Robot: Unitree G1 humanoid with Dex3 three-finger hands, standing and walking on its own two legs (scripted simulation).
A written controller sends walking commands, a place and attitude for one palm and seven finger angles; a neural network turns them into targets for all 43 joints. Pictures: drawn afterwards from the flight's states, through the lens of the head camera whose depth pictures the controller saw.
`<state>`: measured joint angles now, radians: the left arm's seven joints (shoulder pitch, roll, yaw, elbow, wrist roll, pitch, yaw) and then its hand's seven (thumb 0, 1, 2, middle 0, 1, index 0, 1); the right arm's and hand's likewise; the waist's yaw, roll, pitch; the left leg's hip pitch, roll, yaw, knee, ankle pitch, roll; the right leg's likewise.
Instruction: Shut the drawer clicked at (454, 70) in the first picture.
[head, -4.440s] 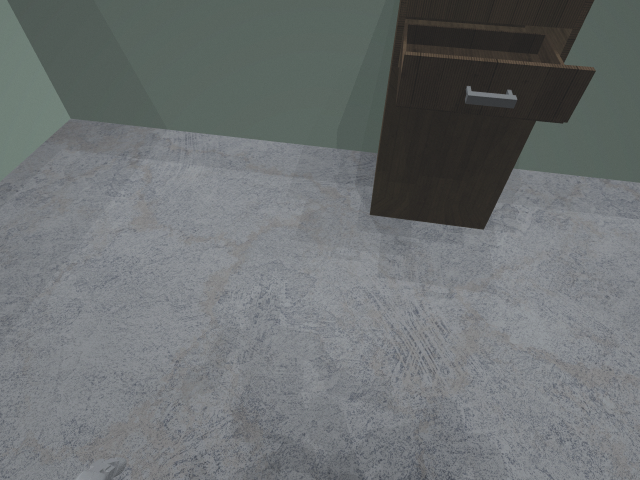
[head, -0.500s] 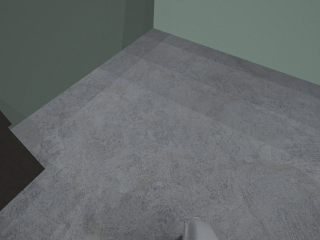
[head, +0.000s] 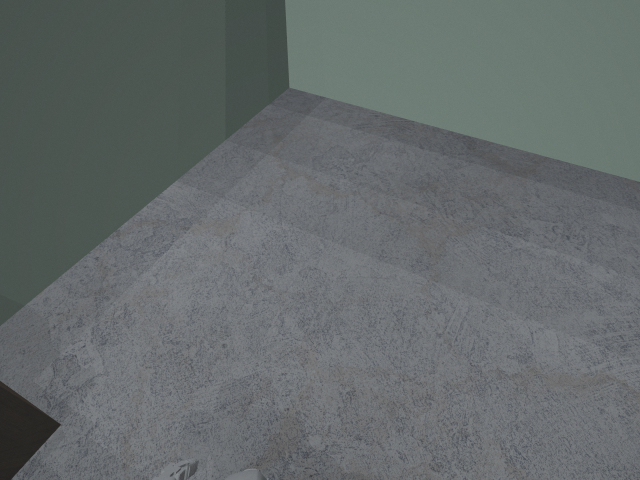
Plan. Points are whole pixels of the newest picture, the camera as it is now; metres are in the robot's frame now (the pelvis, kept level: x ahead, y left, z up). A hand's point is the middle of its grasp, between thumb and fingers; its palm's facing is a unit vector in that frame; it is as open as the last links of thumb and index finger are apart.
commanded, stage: turn to face it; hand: left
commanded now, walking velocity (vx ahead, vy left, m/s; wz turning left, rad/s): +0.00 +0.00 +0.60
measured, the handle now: out of the picture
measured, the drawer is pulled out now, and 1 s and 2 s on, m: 0.25 0.25 0.25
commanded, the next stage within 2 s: take the last steps up to it in 1.66 s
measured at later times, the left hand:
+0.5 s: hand out of the picture +0.09 +0.24 -0.15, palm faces +0.30 -0.91 -0.27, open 7.4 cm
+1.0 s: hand out of the picture -0.05 +0.19 -0.18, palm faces +0.61 -0.76 -0.24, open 7.4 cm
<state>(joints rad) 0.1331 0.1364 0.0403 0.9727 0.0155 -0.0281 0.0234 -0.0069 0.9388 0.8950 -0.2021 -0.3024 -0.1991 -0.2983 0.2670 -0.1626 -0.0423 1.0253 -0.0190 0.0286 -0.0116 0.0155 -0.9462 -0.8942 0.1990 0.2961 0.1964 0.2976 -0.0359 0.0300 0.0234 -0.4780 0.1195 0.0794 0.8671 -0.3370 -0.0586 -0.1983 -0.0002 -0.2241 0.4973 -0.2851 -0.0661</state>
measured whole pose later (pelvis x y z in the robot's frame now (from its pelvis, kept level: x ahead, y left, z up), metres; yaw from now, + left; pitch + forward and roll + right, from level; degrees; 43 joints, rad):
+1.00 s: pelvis +0.04 +0.00 -0.01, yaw +36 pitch +0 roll +0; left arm 0.26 0.24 0.06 0.91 0.02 0.03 0.01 0.01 0.91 0.89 -0.20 -0.30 -0.20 -0.30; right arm 0.11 -0.25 -0.07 0.90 -0.02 0.05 0.04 0.01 -0.91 -0.89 0.20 0.30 0.20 0.30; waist 0.03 -0.04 0.10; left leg -0.30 0.02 0.10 0.62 -0.30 -0.01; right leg -0.27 -0.21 -0.26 0.72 -0.41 0.07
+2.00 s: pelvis +0.02 -0.01 +0.00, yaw +62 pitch -1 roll -1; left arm 0.38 0.24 0.06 1.06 0.03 0.04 0.01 0.01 0.91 0.90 -0.20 -0.30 -0.20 -0.30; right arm 0.17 -0.20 -0.03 0.97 -0.02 0.00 0.01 0.01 -0.91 -0.89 0.20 0.30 0.20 0.30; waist 0.06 -0.04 0.04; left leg -0.19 0.00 0.08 0.56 -0.35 0.04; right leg -0.30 -0.11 -0.13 0.80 -0.49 0.03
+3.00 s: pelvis +0.14 +0.20 +0.00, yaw +64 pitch -2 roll -1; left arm 0.33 0.13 0.02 1.12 0.01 0.00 0.03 0.01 0.92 0.90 -0.20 -0.30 -0.20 -0.30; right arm 0.19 -0.17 -0.03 1.06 -0.01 0.00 -0.03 0.01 -0.92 -0.89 0.20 0.30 0.19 0.30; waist 0.05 0.02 0.02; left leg -0.26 0.06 0.03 0.50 -0.20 -0.02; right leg -0.19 0.01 -0.15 0.47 -0.25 -0.04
